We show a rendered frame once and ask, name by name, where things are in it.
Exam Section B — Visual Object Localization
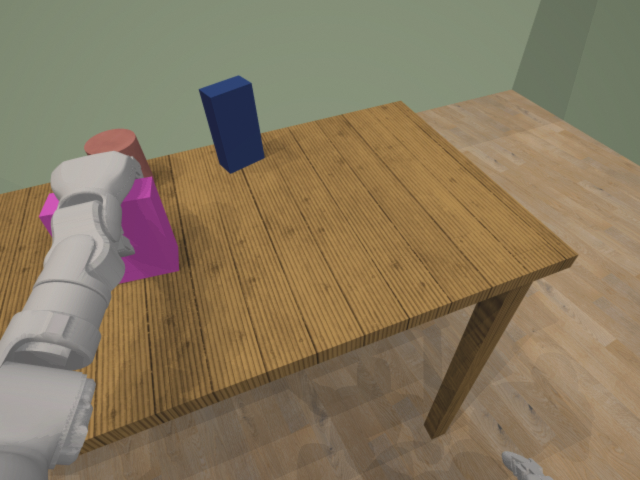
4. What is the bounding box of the table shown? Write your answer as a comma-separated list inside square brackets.
[0, 101, 579, 456]

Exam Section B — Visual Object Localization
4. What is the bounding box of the left robot upper arm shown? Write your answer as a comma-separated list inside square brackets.
[0, 361, 96, 480]

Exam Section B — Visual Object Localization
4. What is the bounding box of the robot left hand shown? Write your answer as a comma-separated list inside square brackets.
[50, 151, 144, 257]

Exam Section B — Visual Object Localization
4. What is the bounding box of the sponge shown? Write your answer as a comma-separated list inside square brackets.
[39, 177, 179, 284]

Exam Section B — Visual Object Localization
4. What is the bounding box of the robot left forearm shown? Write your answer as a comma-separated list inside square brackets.
[0, 187, 125, 371]

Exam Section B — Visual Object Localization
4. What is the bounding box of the robot right hand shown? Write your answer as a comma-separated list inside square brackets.
[502, 451, 553, 480]

